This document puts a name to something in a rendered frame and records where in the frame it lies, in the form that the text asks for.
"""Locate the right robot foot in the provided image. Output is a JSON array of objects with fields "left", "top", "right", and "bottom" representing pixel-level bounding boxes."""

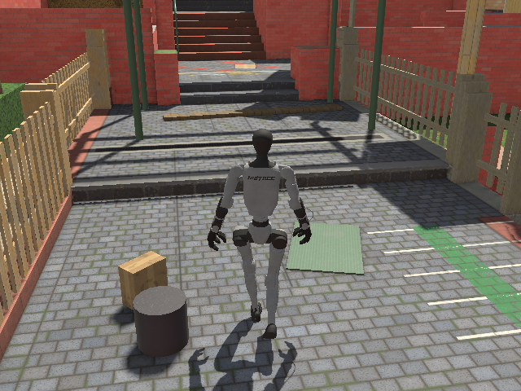
[{"left": 263, "top": 323, "right": 277, "bottom": 339}]

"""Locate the robot foot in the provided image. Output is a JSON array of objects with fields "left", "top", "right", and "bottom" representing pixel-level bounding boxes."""
[
  {"left": 251, "top": 302, "right": 262, "bottom": 322},
  {"left": 263, "top": 323, "right": 277, "bottom": 339}
]

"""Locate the robot right forearm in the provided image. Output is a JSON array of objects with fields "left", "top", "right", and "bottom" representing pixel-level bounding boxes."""
[{"left": 294, "top": 198, "right": 310, "bottom": 230}]

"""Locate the robot right hand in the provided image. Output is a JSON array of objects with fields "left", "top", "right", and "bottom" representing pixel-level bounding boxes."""
[{"left": 293, "top": 226, "right": 312, "bottom": 244}]

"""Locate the robot left hand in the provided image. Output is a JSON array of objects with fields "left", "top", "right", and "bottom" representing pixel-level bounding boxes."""
[{"left": 207, "top": 229, "right": 226, "bottom": 251}]

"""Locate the right robot upper arm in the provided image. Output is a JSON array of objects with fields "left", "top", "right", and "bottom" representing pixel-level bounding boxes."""
[{"left": 279, "top": 165, "right": 302, "bottom": 210}]

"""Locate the robot left forearm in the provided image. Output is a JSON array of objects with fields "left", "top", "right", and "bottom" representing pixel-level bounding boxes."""
[{"left": 210, "top": 196, "right": 228, "bottom": 233}]

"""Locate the left robot foot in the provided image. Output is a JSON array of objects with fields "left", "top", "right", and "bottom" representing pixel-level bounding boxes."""
[{"left": 251, "top": 302, "right": 262, "bottom": 322}]

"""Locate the left robot upper arm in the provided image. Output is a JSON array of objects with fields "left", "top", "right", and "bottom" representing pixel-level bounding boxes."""
[{"left": 220, "top": 164, "right": 245, "bottom": 209}]

